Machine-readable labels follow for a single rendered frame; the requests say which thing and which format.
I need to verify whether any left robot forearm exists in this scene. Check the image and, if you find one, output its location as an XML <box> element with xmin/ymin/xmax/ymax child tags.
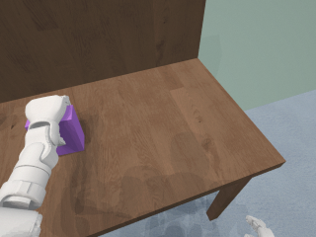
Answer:
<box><xmin>0</xmin><ymin>118</ymin><xmax>60</xmax><ymax>210</ymax></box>

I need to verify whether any left robot upper arm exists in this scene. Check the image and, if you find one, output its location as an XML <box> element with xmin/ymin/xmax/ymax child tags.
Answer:
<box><xmin>0</xmin><ymin>206</ymin><xmax>42</xmax><ymax>237</ymax></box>

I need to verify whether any sponge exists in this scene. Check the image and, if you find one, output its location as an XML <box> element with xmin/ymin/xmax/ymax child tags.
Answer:
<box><xmin>25</xmin><ymin>105</ymin><xmax>85</xmax><ymax>156</ymax></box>

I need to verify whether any table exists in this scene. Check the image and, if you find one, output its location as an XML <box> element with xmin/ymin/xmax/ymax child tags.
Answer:
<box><xmin>0</xmin><ymin>0</ymin><xmax>286</xmax><ymax>237</ymax></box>

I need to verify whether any right robot hand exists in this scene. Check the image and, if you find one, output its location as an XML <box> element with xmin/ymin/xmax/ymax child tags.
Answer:
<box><xmin>244</xmin><ymin>215</ymin><xmax>275</xmax><ymax>237</ymax></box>

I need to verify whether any left robot hand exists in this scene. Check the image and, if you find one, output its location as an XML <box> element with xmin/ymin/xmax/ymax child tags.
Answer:
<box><xmin>25</xmin><ymin>95</ymin><xmax>71</xmax><ymax>147</ymax></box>

